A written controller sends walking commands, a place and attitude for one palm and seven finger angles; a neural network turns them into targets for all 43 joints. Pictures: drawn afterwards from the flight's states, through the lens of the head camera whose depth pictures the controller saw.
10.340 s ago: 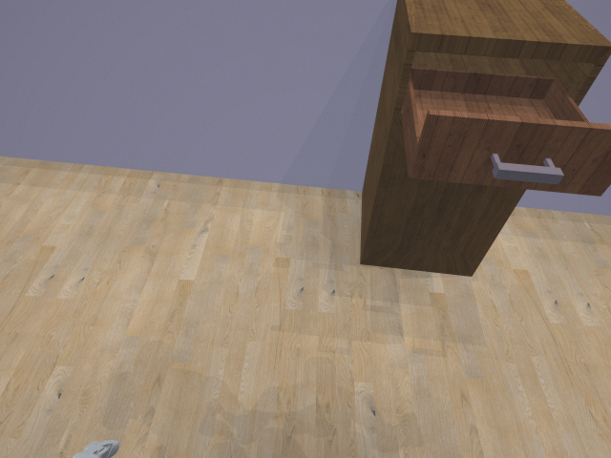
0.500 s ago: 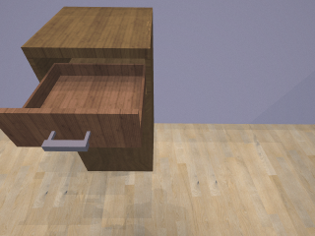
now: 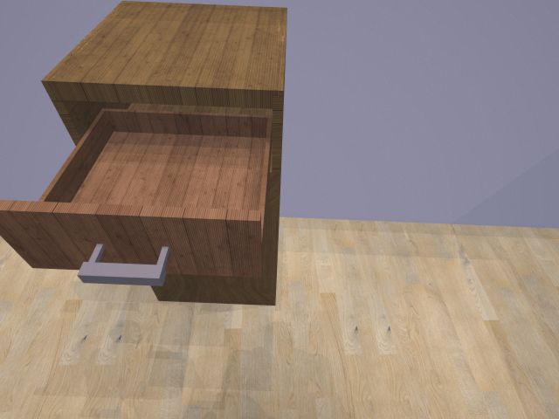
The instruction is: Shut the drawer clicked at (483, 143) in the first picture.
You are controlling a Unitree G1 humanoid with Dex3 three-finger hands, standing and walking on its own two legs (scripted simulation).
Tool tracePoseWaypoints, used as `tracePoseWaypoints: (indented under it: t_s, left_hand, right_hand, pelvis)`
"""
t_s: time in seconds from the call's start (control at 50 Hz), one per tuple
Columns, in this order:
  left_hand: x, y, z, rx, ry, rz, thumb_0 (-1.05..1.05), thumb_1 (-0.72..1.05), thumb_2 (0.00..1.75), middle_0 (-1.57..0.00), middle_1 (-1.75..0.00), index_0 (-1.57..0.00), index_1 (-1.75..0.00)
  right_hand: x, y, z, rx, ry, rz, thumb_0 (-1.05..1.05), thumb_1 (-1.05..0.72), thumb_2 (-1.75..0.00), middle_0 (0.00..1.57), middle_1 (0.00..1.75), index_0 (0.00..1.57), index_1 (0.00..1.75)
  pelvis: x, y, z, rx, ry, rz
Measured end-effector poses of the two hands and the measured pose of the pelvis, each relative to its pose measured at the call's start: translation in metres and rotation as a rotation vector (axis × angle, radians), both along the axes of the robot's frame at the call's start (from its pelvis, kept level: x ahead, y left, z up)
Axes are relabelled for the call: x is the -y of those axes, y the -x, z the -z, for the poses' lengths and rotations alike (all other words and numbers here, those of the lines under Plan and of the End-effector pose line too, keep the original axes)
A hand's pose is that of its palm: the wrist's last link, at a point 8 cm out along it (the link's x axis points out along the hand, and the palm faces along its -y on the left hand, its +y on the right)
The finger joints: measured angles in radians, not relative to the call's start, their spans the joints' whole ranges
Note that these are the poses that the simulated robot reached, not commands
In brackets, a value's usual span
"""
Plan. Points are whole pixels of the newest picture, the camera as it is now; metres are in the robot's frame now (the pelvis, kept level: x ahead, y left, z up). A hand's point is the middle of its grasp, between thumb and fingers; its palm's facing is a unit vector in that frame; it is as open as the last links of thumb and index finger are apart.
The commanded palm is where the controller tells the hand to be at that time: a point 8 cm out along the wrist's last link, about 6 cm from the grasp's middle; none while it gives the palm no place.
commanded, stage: look again from close up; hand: left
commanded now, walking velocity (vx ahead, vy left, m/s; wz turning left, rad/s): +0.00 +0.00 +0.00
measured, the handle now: (127, 262) +0.33 +0.26 +0.02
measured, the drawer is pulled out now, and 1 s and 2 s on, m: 0.28 0.28 0.28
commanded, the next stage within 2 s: shuffle to correct the standing spot in 0.10 s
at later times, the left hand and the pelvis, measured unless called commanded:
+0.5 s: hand out of the picture +0.03 +0.20 -0.18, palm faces +0.05 -0.98 -0.21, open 7.4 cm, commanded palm none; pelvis +0.03 +0.02 -0.01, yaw +0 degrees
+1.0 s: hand out of the picture +0.07 +0.20 -0.17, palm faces -0.04 -0.97 -0.23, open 7.4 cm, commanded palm none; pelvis +0.03 +0.01 +0.00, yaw -1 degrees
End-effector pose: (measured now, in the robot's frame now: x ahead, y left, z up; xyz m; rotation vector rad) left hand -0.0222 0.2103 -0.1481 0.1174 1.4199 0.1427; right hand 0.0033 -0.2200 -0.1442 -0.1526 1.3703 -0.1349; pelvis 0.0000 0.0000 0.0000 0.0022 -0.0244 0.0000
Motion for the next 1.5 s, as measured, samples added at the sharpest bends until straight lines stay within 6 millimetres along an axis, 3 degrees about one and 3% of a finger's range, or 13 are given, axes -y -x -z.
tracePoseWaypoints:
  t_s: [0.16, 0.34, 0.66, 0.8, 0.98, 1.24, 1.5]
  left_hand:
    - [-0.008, -0.017, -0.001, 0.016, -0.010, 0.013, 0.00, 0.90, 0.90, -0.20, -0.30, -0.20, -0.30]
    - [-0.018, -0.037, -0.002, 0.048, -0.029, 0.015, 0.00, 0.90, 0.90, -0.20, -0.30, -0.20, -0.30]
    - [-0.065, -0.061, 0.001, 0.020, -0.087, 0.019, 0.00, 0.90, 0.90, -0.20, -0.30, -0.20, -0.30]
    - [-0.056, -0.078, -0.011, 0.072, -0.084, 0.047, 0.00, 0.90, 0.90, -0.20, -0.29, -0.20, -0.30]
    - [-0.035, -0.088, -0.009, 0.117, -0.060, 0.092, 0.00, 0.90, 0.90, -0.20, -0.30, -0.20, -0.30]
    - [-0.026, -0.084, -0.005, 0.141, -0.063, 0.070, 0.00, 0.90, 0.90, -0.20, -0.30, -0.20, -0.30]
    - [-0.029, -0.046, -0.005, 0.051, -0.048, 0.053, 0.00, 0.90, 0.90, -0.20, -0.30, -0.20, -0.30]
  right_hand:
    - [0.004, -0.022, -0.004, 0.032, 0.016, -0.008, 0.01, -0.93, -0.90, 0.20, 0.30, 0.20, 0.30]
    - [0.001, -0.030, -0.002, 0.021, 0.010, -0.019, 0.00, -0.92, -0.90, 0.20, 0.30, 0.20, 0.30]
    - [-0.028, -0.052, 0.005, 0.037, 0.014, -0.013, 0.00, -0.91, -0.90, 0.20, 0.30, 0.20, 0.30]
    - [-0.022, -0.054, 0.003, 0.037, 0.004, 0.007, 0.01, -0.93, -0.90, 0.20, 0.30, 0.20, 0.30]
    - [-0.001, -0.061, 0.000, 0.090, 0.021, 0.003, 0.00, -0.92, -0.90, 0.20, 0.30, 0.20, 0.30]
    - [0.006, -0.073, 0.000, 0.125, 0.023, -0.013, 0.00, -0.91, -0.90, 0.20, 0.30, 0.20, 0.30]
    - [-0.006, -0.042, 0.001, 0.039, 0.005, 0.000, 0.00, -0.92, -0.90, 0.20, 0.30, 0.20, 0.30]
  pelvis:
    - [-0.002, -0.009, -0.001, 0.000, -0.003, 0.003]
    - [-0.005, -0.017, 0.000, -0.003, -0.004, 0.001]
    - [-0.032, -0.036, 0.007, -0.013, -0.036, 0.018]
    - [-0.028, -0.037, 0.000, -0.012, -0.014, 0.015]
    - [-0.016, -0.034, 0.003, -0.032, -0.007, 0.012]
    - [-0.008, -0.032, 0.006, 0.009, 0.000, 0.011]
    - [-0.014, -0.024, 0.001, 0.019, 0.001, 0.019]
